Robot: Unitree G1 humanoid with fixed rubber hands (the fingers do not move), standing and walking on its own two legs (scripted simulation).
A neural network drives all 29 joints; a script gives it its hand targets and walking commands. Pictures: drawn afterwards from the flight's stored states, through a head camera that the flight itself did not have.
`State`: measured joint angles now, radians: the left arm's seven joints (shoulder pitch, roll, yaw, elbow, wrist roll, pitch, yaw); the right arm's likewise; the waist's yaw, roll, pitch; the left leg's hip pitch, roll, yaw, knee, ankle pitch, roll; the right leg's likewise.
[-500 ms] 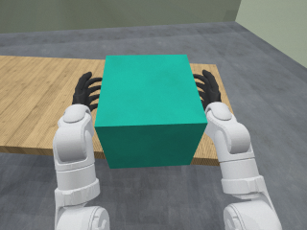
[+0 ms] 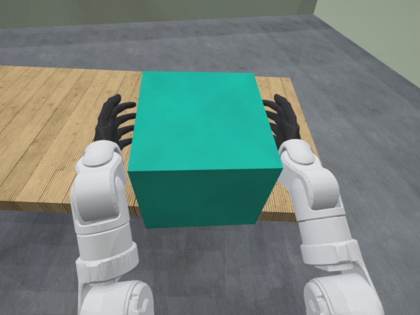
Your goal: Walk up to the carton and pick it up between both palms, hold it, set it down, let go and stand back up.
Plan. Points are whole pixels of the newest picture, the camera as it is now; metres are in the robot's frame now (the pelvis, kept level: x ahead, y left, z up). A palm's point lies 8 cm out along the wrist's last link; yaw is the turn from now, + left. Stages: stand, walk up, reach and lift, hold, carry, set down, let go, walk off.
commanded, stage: hold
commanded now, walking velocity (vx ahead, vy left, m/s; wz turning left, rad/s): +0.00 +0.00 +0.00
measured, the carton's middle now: (200, 149) +0.37 +0.01 +0.14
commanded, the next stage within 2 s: none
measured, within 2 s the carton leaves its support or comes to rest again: neither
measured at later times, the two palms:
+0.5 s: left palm (112, 141) +0.33 +0.15 +0.20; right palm (290, 140) +0.35 -0.14 +0.18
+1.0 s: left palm (114, 142) +0.33 +0.15 +0.20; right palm (291, 143) +0.35 -0.15 +0.18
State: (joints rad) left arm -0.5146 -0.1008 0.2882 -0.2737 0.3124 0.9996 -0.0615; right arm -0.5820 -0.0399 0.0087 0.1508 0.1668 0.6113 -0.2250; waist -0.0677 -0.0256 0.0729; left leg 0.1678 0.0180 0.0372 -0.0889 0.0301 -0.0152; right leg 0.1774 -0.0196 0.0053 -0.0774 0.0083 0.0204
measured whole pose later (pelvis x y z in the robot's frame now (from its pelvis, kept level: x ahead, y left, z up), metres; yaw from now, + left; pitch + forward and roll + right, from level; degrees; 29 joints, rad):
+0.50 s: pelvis +0.00 +0.00 +0.00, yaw +1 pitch -7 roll +0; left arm -0.53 -0.11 0.30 -0.27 0.31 0.98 -0.07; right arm -0.58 -0.05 0.01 0.14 0.16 0.60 -0.23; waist -0.08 -0.01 0.09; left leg 0.18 0.02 0.02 -0.09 0.04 -0.02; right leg 0.20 -0.02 -0.01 -0.09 0.01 0.02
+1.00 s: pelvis -0.01 +0.00 +0.00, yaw +0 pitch -7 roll +0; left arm -0.54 -0.12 0.30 -0.24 0.32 0.96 -0.07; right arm -0.58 -0.05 0.00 0.16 0.15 0.58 -0.22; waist -0.08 -0.01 0.08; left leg 0.16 0.02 0.03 -0.09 0.04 -0.01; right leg 0.18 -0.02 0.00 -0.08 0.02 0.02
